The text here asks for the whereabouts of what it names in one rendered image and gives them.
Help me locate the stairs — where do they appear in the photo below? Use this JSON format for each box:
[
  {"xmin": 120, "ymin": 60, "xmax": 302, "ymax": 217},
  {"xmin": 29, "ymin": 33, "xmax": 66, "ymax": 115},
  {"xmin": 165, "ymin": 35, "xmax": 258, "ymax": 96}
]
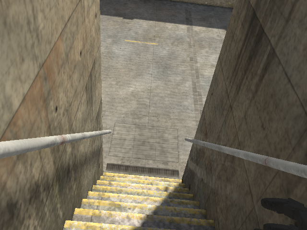
[{"xmin": 63, "ymin": 172, "xmax": 215, "ymax": 230}]

